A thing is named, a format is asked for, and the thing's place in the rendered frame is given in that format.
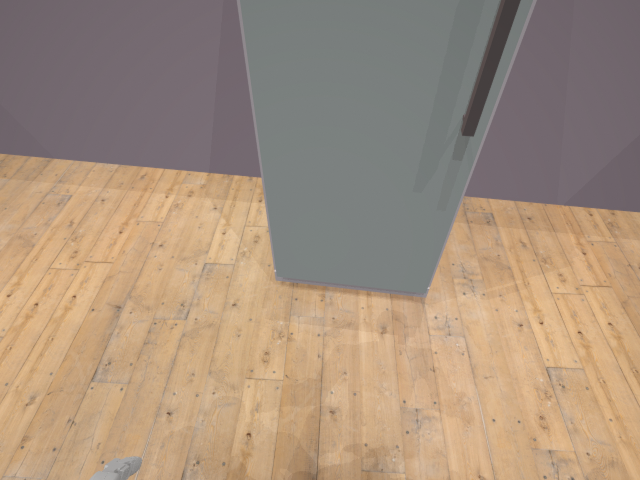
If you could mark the handle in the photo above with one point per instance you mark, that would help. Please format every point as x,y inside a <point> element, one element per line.
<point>498,38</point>

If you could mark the fridge door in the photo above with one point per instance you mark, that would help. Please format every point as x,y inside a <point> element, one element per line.
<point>359,107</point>

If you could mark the robot left hand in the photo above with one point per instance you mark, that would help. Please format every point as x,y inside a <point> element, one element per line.
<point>119,469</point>

